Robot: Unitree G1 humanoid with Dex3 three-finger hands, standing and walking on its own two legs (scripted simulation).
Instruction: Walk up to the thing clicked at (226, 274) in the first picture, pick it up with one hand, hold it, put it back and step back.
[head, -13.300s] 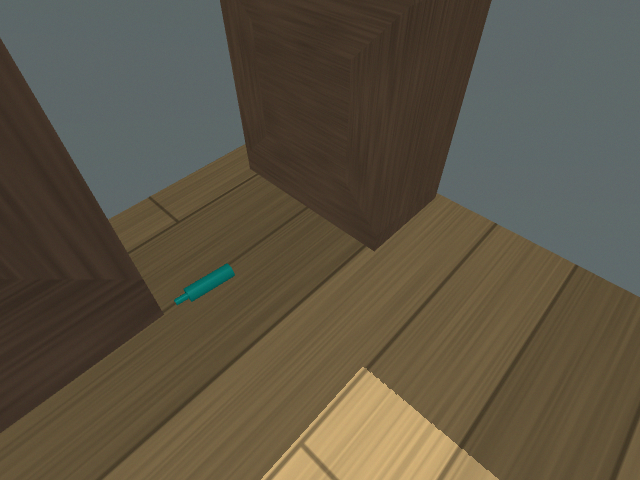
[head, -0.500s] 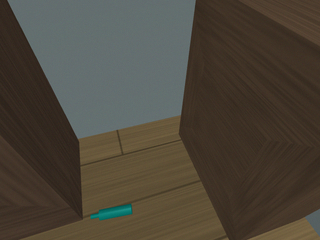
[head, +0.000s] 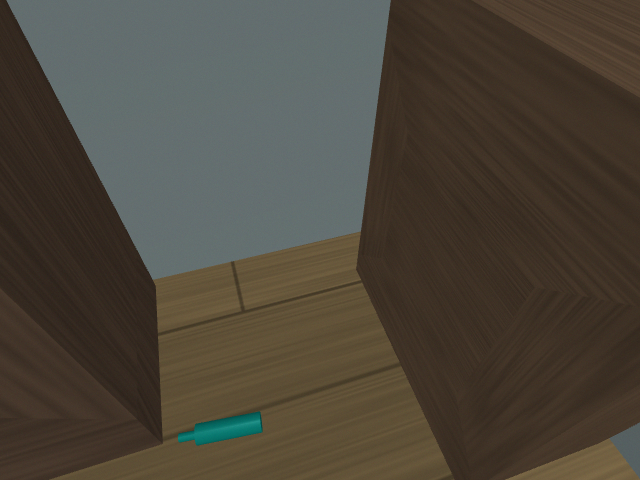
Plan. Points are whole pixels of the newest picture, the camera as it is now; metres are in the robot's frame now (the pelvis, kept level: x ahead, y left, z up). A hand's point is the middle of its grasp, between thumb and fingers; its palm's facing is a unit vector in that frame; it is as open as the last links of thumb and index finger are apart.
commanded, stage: stand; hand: left
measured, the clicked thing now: (220, 429) +0.42 +0.30 -0.75
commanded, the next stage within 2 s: walk up in 0.92 s
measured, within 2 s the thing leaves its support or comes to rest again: neither
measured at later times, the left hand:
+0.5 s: hand out of the picture +0.08 +0.25 -0.16, palm faces -0.03 -0.94 -0.34, open 7.4 cm
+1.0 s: hand out of the picture +0.08 +0.25 -0.16, palm faces -0.01 -0.94 -0.35, open 7.4 cm
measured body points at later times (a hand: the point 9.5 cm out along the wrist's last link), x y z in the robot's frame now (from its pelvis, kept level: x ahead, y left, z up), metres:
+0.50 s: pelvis +0.01 +0.00 +0.00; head +0.02 +0.00 +0.45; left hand +0.08 +0.30 -0.13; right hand +0.09 -0.30 -0.13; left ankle +0.03 +0.11 -0.75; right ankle -0.03 -0.11 -0.75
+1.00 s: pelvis +0.00 +0.00 +0.00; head +0.03 +0.00 +0.45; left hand +0.08 +0.30 -0.14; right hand +0.08 -0.31 -0.13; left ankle +0.03 +0.11 -0.75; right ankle -0.03 -0.11 -0.75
